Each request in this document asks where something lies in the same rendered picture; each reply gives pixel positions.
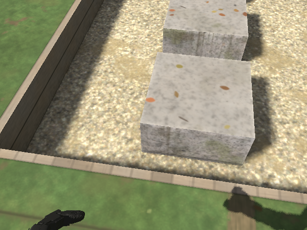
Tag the left robot hand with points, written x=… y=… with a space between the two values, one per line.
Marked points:
x=58 y=219

